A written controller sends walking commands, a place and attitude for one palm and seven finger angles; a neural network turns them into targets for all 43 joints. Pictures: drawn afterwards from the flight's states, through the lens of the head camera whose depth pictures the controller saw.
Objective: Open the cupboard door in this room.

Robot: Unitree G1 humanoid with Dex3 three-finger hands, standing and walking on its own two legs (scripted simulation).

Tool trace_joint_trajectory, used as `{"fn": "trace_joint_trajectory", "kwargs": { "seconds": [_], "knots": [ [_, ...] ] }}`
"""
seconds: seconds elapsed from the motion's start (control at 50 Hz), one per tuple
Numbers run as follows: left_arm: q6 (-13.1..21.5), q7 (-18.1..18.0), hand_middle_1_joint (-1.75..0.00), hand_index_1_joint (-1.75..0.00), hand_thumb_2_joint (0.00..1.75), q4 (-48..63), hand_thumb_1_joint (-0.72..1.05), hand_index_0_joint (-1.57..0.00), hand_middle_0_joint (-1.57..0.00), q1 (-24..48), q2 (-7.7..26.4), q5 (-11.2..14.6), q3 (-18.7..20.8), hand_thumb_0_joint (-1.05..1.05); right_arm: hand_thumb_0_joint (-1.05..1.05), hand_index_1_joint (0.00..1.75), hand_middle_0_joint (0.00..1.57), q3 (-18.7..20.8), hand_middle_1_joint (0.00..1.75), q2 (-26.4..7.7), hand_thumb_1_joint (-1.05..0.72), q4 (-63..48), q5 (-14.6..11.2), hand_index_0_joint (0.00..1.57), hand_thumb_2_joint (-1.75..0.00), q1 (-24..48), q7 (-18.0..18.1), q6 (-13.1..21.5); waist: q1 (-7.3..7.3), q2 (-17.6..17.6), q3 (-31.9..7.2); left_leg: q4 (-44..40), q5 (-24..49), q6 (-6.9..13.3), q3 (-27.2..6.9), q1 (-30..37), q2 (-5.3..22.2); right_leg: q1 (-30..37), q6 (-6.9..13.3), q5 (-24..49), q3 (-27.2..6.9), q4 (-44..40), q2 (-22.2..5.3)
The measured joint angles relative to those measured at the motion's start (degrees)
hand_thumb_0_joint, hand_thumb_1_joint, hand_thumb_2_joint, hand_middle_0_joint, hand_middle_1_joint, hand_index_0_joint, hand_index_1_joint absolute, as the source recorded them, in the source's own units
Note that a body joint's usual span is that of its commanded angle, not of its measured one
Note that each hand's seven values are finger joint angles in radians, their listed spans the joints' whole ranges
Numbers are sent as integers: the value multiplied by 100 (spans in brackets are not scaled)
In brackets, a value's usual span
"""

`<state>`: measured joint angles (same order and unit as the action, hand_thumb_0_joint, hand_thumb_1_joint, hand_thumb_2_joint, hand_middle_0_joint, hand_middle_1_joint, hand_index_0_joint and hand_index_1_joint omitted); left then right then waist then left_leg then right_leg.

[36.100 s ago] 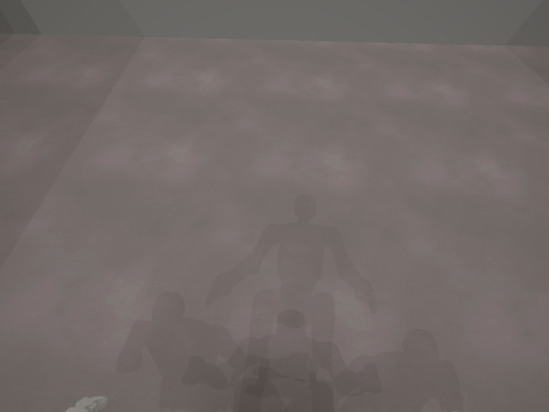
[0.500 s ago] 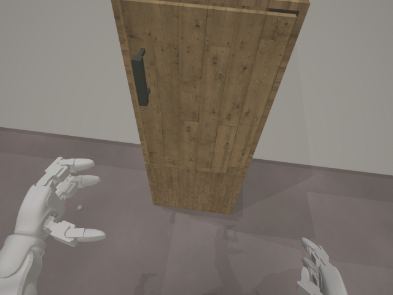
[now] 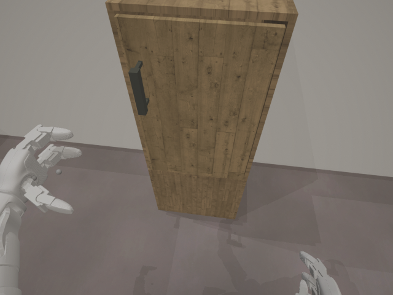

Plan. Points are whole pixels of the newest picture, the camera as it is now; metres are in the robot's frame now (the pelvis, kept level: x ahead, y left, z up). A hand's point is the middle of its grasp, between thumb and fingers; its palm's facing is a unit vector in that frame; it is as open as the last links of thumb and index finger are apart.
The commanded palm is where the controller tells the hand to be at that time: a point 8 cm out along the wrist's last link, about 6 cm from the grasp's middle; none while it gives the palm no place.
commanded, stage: raise the hand with hooked fingers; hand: left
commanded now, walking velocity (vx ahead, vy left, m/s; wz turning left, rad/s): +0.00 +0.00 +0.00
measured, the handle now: (141, 88) +0.59 +0.20 +0.09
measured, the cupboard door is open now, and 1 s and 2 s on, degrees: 0 0 0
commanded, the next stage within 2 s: move the hooked fingers beside the handle in 0.44 s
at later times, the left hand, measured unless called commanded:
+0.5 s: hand (70, 177) +0.29 +0.26 +0.11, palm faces +0.00 -1.00 -0.05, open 13.9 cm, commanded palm +0.26 +0.30 +0.11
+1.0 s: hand (88, 145) +0.37 +0.26 +0.11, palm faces -0.05 -1.00 -0.02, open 14.0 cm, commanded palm +0.35 +0.31 +0.11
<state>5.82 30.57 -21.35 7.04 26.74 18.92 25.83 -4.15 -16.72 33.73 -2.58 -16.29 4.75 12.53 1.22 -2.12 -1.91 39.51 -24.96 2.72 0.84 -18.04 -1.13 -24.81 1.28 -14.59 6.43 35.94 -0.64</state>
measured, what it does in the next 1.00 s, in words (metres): stands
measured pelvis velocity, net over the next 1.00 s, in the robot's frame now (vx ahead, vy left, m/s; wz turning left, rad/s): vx -0.01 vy -0.01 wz -0.02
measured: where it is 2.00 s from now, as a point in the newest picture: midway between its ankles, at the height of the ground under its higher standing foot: outside the picture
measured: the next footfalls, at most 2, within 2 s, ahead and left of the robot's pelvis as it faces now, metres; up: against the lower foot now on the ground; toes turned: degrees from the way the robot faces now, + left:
none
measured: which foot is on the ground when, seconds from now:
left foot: down 0.00-1.00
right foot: down 0.00-1.00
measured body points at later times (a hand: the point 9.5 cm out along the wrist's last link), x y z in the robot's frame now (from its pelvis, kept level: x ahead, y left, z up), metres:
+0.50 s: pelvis -0.01 -0.01 +0.00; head +0.01 -0.02 +0.45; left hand +0.28 +0.31 +0.12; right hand +0.16 -0.26 -0.07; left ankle -0.05 +0.08 -0.72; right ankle +0.04 -0.11 -0.72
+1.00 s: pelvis -0.01 -0.01 +0.00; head +0.04 +0.00 +0.44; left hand +0.36 +0.31 +0.11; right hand +0.11 -0.27 -0.09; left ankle -0.05 +0.08 -0.72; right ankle +0.04 -0.11 -0.72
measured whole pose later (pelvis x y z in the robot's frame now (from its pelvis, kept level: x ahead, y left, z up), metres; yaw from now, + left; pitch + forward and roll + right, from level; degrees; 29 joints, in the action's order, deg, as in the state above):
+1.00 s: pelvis -0.01 -0.01 +0.00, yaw -1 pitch +7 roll -1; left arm 9.6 31.3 -42.3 25.4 29.8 15.6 25.2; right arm -3.7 -17.8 33.8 -2.6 -18.5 4.6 10.4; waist -1.7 -0.7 -2.2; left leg 40.9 -24.5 2.4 1.9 -23.8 -0.9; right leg -31.1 1.8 -13.9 5.4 37.6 -0.4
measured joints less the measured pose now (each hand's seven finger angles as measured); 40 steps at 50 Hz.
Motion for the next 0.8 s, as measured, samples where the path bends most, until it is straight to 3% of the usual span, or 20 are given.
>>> {"fn": "trace_joint_trajectory", "kwargs": {
  "seconds": [0.12, 0.22, 0.6, 0.8],
  "knots": [
    [-16, 112, -120, -120, 30, -104, -50, -30, -30, -11, -15, 73, 26, -1, 1, 30, 21, 78, 30, -80, -91, -46, -12, 20, -90, -41, -47, -19, -43, 34, -19, -86, 47, -25, 57, 10, 16, -47, 33, 23, -55, -10, 25],
    [27, -22, -120, -120, 30, 52, -50, -30, -30, -152, -153, -16, 13, -1, 1, 30, 21, 116, 30, -80, -91, -94, 0, 20, -90, -29, -52, -16, -52, 56, 17, -93, 55, -53, 73, 21, 42, -52, 63, 30, -69, -3, 53],
    [94, -5, -120, -120, 30, -165, -50, -30, -30, -31, -162, 12, -36, -2, 1, 30, 21, 8, 30, 23, -91, -68, -36, 20, -90, 102, 54, 47, 12, 19, 39, -72, 87, -95, 19, 21, 65, -23, 108, 54, -15, -11, 68],
    [253, 39, -120, -120, 30, -1336, -50, -30, -30, 1114, 114, -218, -94, -2, 1, 30, 21, -18, 30, -32, -91, 53, -32, 20, -90, 104, 126, -8, -75, 106, 89, 103, 66, -86, -27, -274, 42, -270, 103, 53, 30, 100, 33]
  ]
}}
